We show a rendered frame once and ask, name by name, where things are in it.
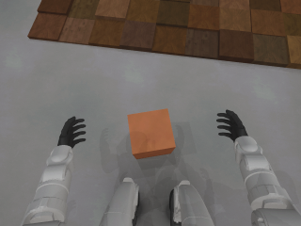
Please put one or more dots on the robot left shin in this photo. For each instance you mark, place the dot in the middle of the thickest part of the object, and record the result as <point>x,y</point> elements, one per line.
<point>127,179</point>

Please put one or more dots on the robot shin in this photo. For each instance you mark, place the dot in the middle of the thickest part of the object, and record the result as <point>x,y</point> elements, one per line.
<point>127,179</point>
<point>177,213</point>

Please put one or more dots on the left robot hand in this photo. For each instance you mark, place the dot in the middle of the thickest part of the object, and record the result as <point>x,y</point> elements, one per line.
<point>67,135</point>

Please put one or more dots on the right robot upper arm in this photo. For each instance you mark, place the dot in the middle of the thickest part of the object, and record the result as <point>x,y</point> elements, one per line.
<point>275,217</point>

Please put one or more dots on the robot left forearm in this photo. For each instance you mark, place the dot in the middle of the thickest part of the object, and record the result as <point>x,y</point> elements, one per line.
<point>50,201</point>

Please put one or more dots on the robot right shin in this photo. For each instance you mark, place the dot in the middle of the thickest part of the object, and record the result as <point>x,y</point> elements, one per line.
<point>177,213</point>

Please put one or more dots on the robot right forearm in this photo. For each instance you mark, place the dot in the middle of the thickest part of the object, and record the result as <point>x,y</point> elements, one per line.
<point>264,190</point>

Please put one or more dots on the right robot hand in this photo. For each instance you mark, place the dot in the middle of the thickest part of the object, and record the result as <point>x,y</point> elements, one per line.
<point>235,127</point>

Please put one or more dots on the carton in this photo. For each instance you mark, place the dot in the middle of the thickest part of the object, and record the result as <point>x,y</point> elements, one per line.
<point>151,133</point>

